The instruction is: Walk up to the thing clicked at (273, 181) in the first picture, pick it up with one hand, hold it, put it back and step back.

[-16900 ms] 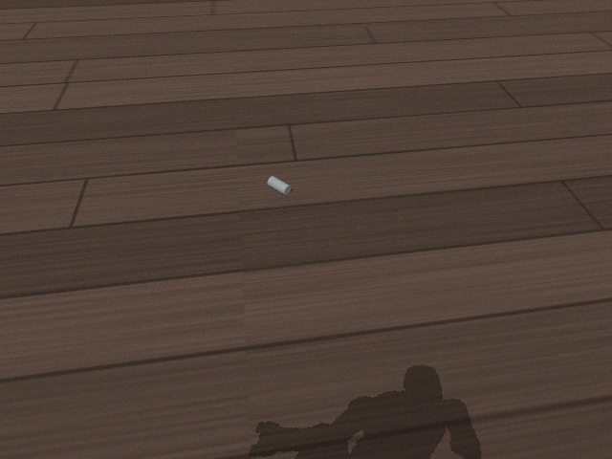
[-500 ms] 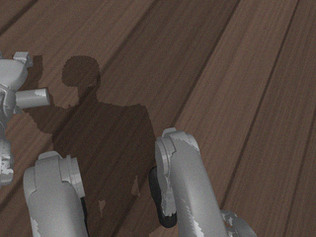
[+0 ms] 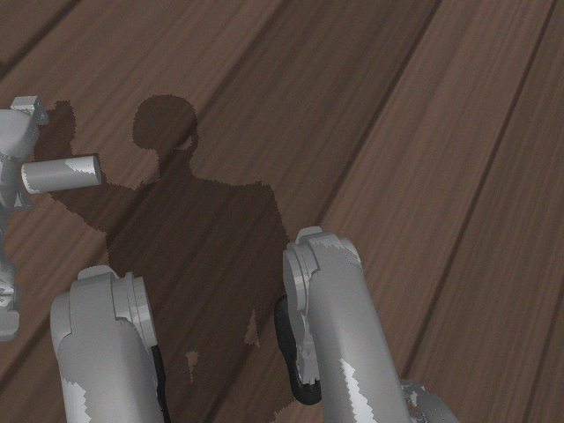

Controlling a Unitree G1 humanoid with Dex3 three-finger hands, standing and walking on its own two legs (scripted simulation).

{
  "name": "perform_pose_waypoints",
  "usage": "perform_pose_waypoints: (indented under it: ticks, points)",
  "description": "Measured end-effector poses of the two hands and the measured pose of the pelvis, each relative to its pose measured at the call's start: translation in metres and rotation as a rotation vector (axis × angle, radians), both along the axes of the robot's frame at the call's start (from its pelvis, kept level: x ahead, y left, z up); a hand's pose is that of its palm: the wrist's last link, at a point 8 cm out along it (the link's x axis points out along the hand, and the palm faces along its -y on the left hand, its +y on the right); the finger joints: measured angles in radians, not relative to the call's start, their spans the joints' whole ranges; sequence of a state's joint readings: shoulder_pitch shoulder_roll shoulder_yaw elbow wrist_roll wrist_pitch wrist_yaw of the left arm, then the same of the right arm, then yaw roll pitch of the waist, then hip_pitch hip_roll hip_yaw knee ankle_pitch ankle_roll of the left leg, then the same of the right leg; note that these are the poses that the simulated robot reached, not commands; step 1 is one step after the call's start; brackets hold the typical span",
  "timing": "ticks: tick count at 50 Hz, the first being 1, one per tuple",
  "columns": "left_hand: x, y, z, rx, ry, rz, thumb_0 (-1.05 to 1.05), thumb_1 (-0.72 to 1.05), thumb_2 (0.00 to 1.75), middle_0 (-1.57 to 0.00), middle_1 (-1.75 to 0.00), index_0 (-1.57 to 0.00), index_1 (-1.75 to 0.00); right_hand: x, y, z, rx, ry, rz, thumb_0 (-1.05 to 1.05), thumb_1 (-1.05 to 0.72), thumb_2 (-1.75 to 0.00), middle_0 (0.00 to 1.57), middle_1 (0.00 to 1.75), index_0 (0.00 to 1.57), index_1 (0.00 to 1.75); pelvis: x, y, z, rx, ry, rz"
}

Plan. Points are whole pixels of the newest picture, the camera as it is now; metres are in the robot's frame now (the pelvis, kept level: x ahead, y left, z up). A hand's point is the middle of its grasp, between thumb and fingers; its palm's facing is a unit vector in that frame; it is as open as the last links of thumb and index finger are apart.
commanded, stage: close in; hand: left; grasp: from above
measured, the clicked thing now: (63, 174) +0.49 +0.26 -0.30
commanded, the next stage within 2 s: rest palm in 0.10 s
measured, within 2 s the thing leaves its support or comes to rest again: neither
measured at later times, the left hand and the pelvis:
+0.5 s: hand (53, 177) +0.47 +0.26 -0.23, palm faces -0.48 -0.04 -0.88, open 13.8 cm; pelvis +0.00 +0.01 -0.02, yaw -2 degrees
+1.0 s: hand (53, 182) +0.47 +0.27 -0.27, palm faces -0.50 -0.09 -0.86, open 13.9 cm; pelvis +0.01 +0.01 -0.02, yaw -5 degrees
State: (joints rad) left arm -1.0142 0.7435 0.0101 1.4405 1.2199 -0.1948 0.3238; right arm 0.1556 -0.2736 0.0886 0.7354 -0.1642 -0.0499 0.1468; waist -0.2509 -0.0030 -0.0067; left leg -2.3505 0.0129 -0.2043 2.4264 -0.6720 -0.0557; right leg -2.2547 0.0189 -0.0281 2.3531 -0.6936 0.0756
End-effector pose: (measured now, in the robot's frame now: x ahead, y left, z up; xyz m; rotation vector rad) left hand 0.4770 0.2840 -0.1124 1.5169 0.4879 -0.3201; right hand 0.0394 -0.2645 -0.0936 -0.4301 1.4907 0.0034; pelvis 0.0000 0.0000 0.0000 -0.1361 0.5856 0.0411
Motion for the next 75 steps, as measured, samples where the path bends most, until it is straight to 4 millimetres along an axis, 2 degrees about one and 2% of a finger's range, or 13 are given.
perform_pose_waypoints:
  ticks: [6,11,20,26,33,39,49,63,75]
  points:
    - [0.002,-0.012,-0.007,-0.040,0.000,-0.061,0.00,-0.42,0.91,-0.18,-0.95,-0.19,-0.93,0.014,-0.005,0.014,-0.052,-0.030,0.024,0.00,-0.91,-0.90,0.21,0.30,0.20,0.30,0.001,0.003,0.003,-0.017,-0.003,0.001]
    - [-0.001,-0.022,-0.021,-0.055,-0.005,-0.083,0.00,-0.42,0.91,-0.15,-0.97,-0.18,-0.94,0.014,-0.007,0.022,-0.083,-0.043,0.037,0.00,-0.91,-0.90,0.21,0.30,0.20,0.30,0.000,0.005,0.002,-0.023,-0.009,0.000]
    - [-0.005,-0.024,-0.051,-0.026,-0.009,-0.051,0.00,-0.42,0.92,-0.13,-0.96,-0.15,-0.93,-0.010,-0.001,0.017,-0.072,-0.006,0.051,0.00,-0.90,-0.90,0.20,0.30,0.20,0.30,-0.004,0.006,-0.011,-0.026,-0.023,-0.010]
    - [0.002,-0.025,-0.067,-0.018,-0.013,-0.029,0.00,-0.44,0.93,-0.12,-0.96,-0.13,-0.94,-0.028,0.010,0.010,-0.023,0.044,0.060,0.00,-0.90,-0.90,0.21,0.30,0.20,0.30,-0.002,0.006,-0.017,-0.033,-0.028,-0.022]
    - [0.013,-0.027,-0.079,-0.030,-0.022,0.000,0.00,-0.45,0.94,-0.11,-0.97,-0.12,-0.95,-0.033,0.020,0.008,0.026,0.072,0.076,0.00,-0.90,-0.90,0.21,0.30,0.20,0.30,0.004,0.007,-0.020,-0.043,-0.029,-0.036]
    - [0.011,-0.025,-0.087,-0.034,-0.012,0.008,0.00,-0.45,0.95,-0.10,-0.98,-0.12,-0.96,-0.024,0.022,0.010,0.045,0.073,0.103,0.00,-0.90,-0.90,0.21,0.30,0.20,0.30,0.008,0.007,-0.019,-0.051,-0.029,-0.041]
    - [0.002,-0.012,-0.097,-0.047,0.004,0.026,0.00,-0.46,0.95,-0.11,-0.97,-0.11,-0.95,-0.013,0.010,0.015,0.014,0.064,0.162,0.00,-0.91,-0.90,0.20,0.30,0.20,0.30,0.006,0.009,-0.022,-0.066,-0.056,-0.042]
    - [0.001,-0.021,-0.099,-0.054,-0.025,-0.031,0.00,-0.47,0.98,-0.11,-0.97,-0.10,-0.97,-0.014,0.015,0.020,0.026,0.059,0.184,0.00,-0.91,-0.90,0.20,0.30,0.20,0.30,0.005,0.012,-0.022,-0.081,-0.073,-0.050]
    - [0.004,-0.022,-0.107,-0.035,-0.029,0.023,0.00,-0.35,0.96,-0.20,-0.93,-0.20,-0.93,-0.023,0.021,0.022,0.043,0.050,0.186,0.00,-0.90,-0.90,0.20,0.30,0.20,0.30,0.002,0.014,-0.024,-0.088,-0.085,-0.058]
